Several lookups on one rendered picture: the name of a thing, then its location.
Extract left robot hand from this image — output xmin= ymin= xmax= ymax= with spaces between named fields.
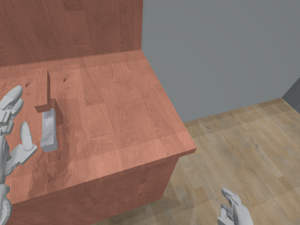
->
xmin=0 ymin=85 xmax=37 ymax=184

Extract tap lever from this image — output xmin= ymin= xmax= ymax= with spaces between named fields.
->
xmin=40 ymin=108 xmax=58 ymax=153

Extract counter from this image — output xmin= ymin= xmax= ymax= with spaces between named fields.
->
xmin=0 ymin=0 xmax=197 ymax=225

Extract robot left forearm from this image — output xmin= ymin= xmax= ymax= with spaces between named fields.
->
xmin=0 ymin=184 xmax=12 ymax=225

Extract right robot hand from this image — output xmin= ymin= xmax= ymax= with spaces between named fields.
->
xmin=217 ymin=187 xmax=254 ymax=225

